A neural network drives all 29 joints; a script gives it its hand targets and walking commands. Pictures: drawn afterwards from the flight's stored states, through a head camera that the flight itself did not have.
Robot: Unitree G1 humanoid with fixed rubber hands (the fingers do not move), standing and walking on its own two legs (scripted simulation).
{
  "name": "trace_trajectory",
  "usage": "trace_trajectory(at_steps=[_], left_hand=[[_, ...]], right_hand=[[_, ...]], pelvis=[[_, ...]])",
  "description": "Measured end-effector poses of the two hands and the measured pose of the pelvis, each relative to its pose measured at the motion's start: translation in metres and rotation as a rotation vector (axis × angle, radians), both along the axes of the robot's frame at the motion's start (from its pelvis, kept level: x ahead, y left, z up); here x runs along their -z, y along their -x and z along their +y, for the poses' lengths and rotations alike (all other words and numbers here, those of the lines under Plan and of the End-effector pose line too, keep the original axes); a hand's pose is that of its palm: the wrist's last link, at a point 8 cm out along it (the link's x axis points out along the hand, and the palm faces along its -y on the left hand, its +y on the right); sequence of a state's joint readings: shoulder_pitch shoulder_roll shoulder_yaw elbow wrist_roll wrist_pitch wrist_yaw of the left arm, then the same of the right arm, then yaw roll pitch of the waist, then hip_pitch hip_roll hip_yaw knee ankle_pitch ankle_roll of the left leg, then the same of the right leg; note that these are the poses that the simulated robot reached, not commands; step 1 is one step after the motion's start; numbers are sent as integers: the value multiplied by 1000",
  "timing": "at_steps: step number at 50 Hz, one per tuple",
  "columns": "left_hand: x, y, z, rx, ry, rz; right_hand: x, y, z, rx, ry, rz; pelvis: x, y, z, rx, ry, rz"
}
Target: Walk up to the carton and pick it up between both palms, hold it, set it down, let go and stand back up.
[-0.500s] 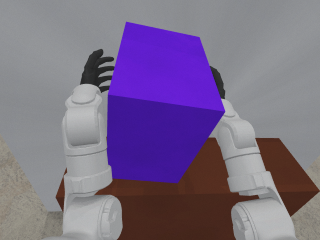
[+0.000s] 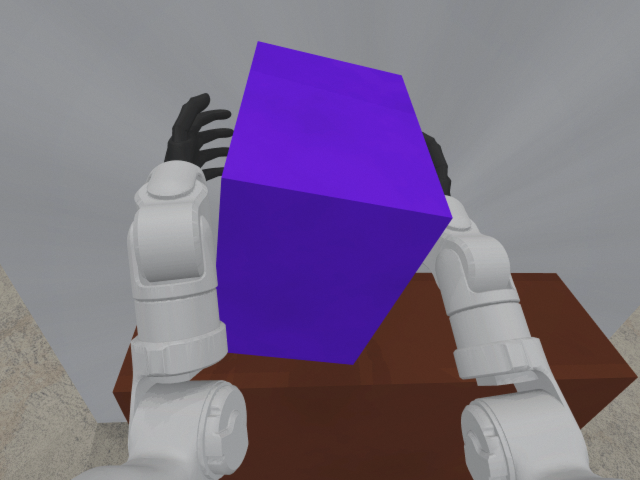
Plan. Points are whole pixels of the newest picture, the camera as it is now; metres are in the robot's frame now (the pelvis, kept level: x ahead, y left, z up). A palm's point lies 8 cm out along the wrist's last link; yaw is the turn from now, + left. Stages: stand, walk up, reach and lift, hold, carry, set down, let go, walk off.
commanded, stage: hold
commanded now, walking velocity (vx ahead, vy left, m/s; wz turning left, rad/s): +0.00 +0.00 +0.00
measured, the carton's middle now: (307, 210) +0.37 +0.00 +0.21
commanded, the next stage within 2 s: none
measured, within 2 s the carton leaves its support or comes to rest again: neither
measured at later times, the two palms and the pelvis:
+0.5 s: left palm (183, 173) +0.35 +0.14 +0.27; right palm (426, 200) +0.36 -0.13 +0.24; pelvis +0.00 +0.00 +0.00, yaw +0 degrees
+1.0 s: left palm (184, 177) +0.35 +0.14 +0.27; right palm (424, 204) +0.36 -0.13 +0.23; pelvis +0.00 +0.00 +0.00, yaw +0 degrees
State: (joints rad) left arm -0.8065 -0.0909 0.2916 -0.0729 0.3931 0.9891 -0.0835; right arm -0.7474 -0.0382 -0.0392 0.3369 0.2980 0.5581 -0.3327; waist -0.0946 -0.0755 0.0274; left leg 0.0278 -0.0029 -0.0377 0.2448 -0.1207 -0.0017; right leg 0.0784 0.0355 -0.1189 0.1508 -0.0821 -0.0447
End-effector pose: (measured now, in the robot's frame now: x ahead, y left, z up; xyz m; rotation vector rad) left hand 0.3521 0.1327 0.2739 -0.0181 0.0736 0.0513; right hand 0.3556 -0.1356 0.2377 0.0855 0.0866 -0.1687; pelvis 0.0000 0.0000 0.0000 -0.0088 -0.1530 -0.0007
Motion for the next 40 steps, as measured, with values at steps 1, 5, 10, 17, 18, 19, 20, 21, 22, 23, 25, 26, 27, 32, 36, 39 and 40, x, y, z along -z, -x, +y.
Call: trace_trajectory(at_steps=[1, 5, 10, 17, 18, 19, 20, 21, 22, 23, 25, 26, 27, 32, 36, 39, 40], left_hand=[[1, -1, 0, 0, 1, 5], [3, -2, 0, 2, 4, 1], [4, 2, 1, 5, 4, -10], [8, 3, 5, -5, 10, 2], [7, 3, 6, -4, 11, -2], [6, 4, 6, -4, 10, -7], [5, 4, 6, -4, 8, -12], [4, 4, 5, -4, 5, -14], [3, 4, 5, -4, 2, -15], [2, 4, 5, -5, -2, -12], [3, 1, 4, -6, -8, 0], [4, 0, 4, -6, -10, 6], [5, -1, 3, -5, -12, 11], [5, -2, 0, 2, -13, -1], [4, -3, -3, 7, -9, -3], [4, -4, -3, 10, -1, -8], [3, -4, -3, 10, 1, -13]], right_hand=[[1, -1, 0, -1, 2, 4], [2, -1, 0, -1, 5, 1], [1, 2, 1, 1, 6, -10], [4, 1, 5, -9, 6, 1], [3, 1, 5, -8, 8, -2], [2, 2, 5, -8, 8, -7], [0, 2, 5, -7, 6, -11], [-1, 2, 5, -6, 3, -14], [-2, 2, 5, -6, 3, -14], [-2, 1, 4, -6, 0, -12], [0, -1, 4, -6, -2, 1], [2, -2, 4, -6, -4, 7], [3, -2, 3, -6, -4, 12], [5, -2, 0, -1, -4, 0], [4, -2, -2, 6, -2, -2], [3, -2, -3, 8, 0, -7], [2, -2, -3, 8, 0, -12]], pelvis=[[0, 0, 0, -1, -1, 0], [0, 0, -2, -1, -2, 2], [0, 0, -2, 0, -1, -4], [0, 2, -1, -1, -2, 1], [0, 2, -1, -3, -1, 1], [0, 2, -1, -4, -1, 2], [0, 2, -1, -4, -1, 2], [0, 2, -1, -4, 0, 2], [0, 2, -1, -3, 0, 3], [0, 2, -1, -2, 0, 1], [0, 2, 0, 0, 0, 2], [0, 3, 0, 1, 0, 3], [0, 2, 0, 0, 0, 5], [0, 0, 1, -2, 0, 10], [0, -1, 1, 0, 1, 10], [0, -3, 0, 1, 0, 10], [0, -3, 0, 1, 0, 10]])
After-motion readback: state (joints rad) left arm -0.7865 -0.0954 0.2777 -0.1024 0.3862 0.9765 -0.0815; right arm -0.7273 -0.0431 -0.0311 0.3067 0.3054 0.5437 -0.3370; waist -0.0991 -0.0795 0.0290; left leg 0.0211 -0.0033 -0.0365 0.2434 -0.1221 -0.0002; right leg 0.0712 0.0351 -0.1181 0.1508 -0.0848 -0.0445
